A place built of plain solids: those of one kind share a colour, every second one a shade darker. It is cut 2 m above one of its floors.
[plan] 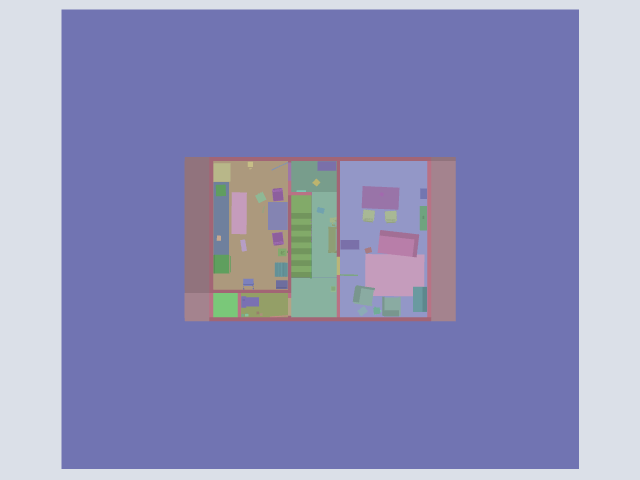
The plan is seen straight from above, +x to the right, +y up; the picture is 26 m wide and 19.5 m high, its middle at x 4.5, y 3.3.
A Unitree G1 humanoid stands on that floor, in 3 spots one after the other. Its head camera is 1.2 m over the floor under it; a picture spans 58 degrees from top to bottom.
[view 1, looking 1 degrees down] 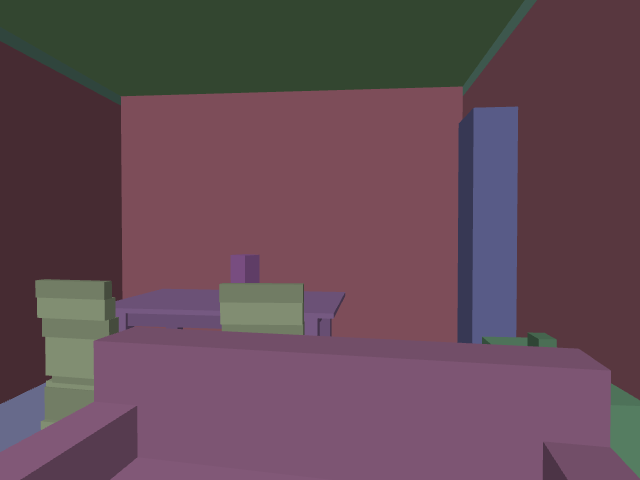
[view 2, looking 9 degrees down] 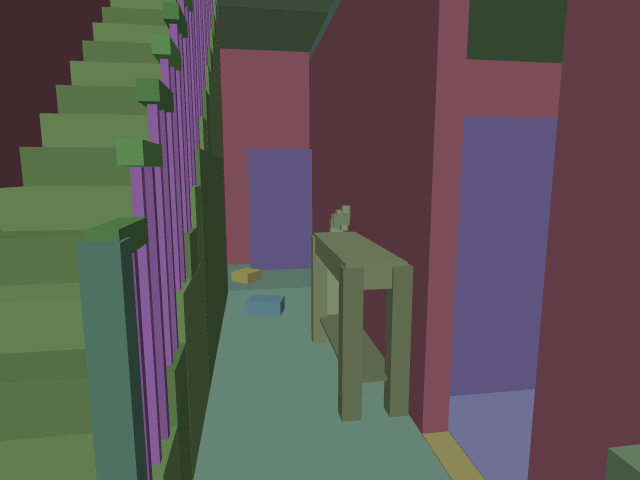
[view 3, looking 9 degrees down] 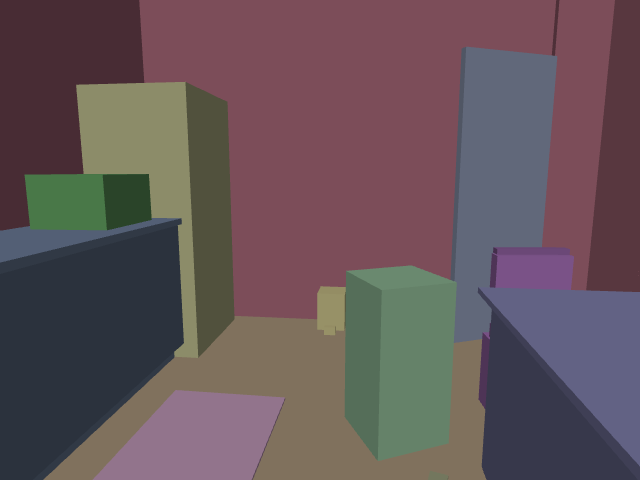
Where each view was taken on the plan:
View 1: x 7.83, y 2.08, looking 95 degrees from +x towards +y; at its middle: wall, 4.45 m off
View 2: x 4.42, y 0.88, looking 81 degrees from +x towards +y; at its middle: console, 2.73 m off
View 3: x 1.98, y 3.12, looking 97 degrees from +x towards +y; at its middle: wall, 3.45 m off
